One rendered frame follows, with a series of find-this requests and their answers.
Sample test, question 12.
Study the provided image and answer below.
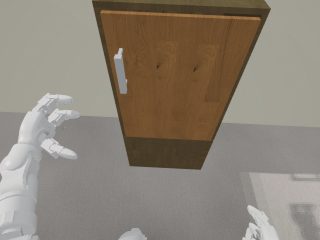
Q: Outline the robot left shin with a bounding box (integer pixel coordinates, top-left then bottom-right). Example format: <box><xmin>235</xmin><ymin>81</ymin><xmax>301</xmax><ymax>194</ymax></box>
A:
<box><xmin>131</xmin><ymin>228</ymin><xmax>141</xmax><ymax>233</ymax></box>

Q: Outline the cupboard door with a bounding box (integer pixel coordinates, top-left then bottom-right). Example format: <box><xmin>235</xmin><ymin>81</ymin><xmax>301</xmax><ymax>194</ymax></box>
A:
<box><xmin>100</xmin><ymin>10</ymin><xmax>261</xmax><ymax>141</ymax></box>

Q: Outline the robot right hand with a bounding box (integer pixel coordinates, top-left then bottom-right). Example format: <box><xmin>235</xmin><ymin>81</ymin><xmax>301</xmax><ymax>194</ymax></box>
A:
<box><xmin>242</xmin><ymin>205</ymin><xmax>280</xmax><ymax>240</ymax></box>

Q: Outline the handle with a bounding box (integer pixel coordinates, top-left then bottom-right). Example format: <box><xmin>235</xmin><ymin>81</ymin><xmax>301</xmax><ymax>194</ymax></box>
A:
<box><xmin>113</xmin><ymin>48</ymin><xmax>128</xmax><ymax>94</ymax></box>

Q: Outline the robot left forearm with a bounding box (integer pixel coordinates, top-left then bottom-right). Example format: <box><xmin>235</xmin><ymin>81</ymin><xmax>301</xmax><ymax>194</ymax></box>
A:
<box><xmin>0</xmin><ymin>143</ymin><xmax>43</xmax><ymax>240</ymax></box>

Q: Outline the robot left hand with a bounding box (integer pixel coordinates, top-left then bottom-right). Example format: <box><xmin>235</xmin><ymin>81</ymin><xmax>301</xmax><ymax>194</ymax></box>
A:
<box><xmin>17</xmin><ymin>93</ymin><xmax>81</xmax><ymax>160</ymax></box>

